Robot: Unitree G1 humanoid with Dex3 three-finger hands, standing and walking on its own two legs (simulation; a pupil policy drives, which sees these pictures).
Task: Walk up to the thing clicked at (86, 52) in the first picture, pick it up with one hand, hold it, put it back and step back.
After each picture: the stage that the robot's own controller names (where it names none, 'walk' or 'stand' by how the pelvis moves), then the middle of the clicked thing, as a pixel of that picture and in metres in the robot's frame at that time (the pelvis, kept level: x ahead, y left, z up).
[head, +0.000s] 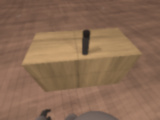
stand; (85, 43) +0.69 +0.11 +0.04
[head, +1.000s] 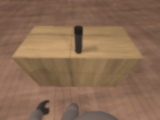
rise first; (78, 41) +0.63 +0.17 +0.07
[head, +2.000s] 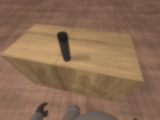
rise first; (65, 48) +0.50 +0.25 +0.08
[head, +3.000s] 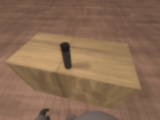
stand; (66, 57) +0.48 +0.24 +0.04
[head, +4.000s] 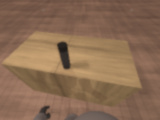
stand; (64, 57) +0.46 +0.25 +0.04
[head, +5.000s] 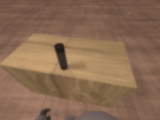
stand; (62, 58) +0.47 +0.27 +0.04
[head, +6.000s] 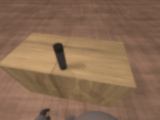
stand; (61, 58) +0.46 +0.28 +0.04
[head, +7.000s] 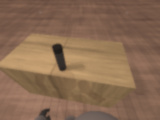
stand; (60, 58) +0.45 +0.28 +0.04
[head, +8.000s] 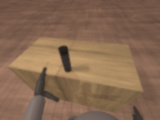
rise first; (65, 60) +0.45 +0.27 +0.04
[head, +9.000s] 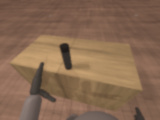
go down; (66, 57) +0.47 +0.27 +0.04
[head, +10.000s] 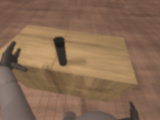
go down; (61, 53) +0.48 +0.24 +0.05
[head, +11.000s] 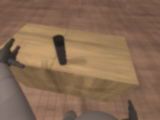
go down; (61, 52) +0.48 +0.24 +0.06
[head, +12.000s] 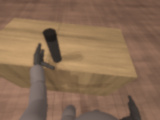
close in; (54, 48) +0.47 +0.26 +0.09
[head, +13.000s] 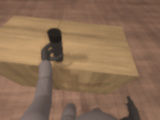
lift; (57, 48) +0.46 +0.23 +0.10
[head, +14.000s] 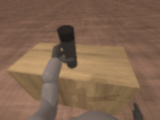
lift; (69, 50) +0.33 +0.15 +0.28
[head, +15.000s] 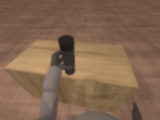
hold; (68, 58) +0.32 +0.16 +0.22
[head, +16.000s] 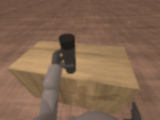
hold; (69, 57) +0.32 +0.15 +0.23
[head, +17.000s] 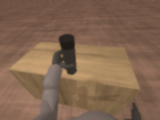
crouch; (69, 57) +0.32 +0.15 +0.23
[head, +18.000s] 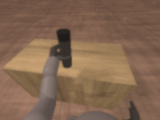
crouch; (65, 51) +0.39 +0.19 +0.21
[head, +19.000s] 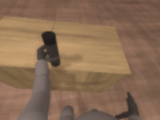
lower; (52, 51) +0.45 +0.24 +0.08
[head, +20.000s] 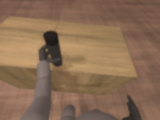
lower; (55, 51) +0.43 +0.24 +0.10
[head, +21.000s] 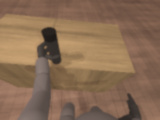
lower; (53, 49) +0.45 +0.24 +0.10
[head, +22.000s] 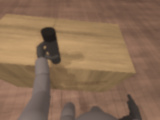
lower; (53, 48) +0.45 +0.24 +0.11
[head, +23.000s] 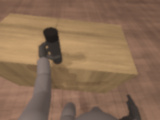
loosen; (54, 49) +0.45 +0.24 +0.11
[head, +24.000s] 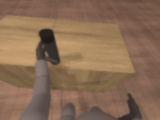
withdraw; (51, 49) +0.45 +0.24 +0.10
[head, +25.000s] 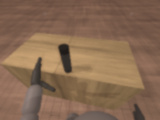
sink last; (66, 60) +0.42 +0.23 +0.07
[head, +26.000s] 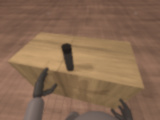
stand; (68, 58) +0.44 +0.24 +0.05
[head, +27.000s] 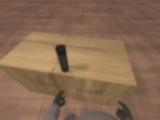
stand; (63, 60) +0.43 +0.25 +0.04
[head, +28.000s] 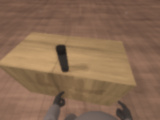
stand; (63, 60) +0.44 +0.25 +0.04
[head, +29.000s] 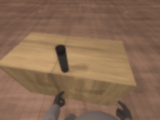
stand; (63, 60) +0.43 +0.25 +0.04
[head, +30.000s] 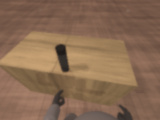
stand; (63, 60) +0.43 +0.25 +0.04
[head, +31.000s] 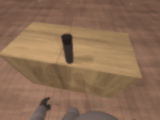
walk; (68, 50) +0.49 +0.21 +0.07
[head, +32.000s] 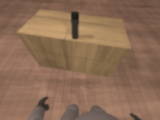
walk; (75, 26) +0.79 +0.23 +0.06
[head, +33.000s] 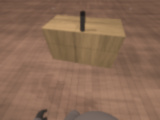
stand; (82, 21) +1.15 +0.25 +0.06
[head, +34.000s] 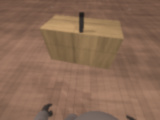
stand; (81, 23) +1.14 +0.23 +0.04
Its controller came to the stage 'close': yes
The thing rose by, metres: 0.21
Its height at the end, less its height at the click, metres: +0.00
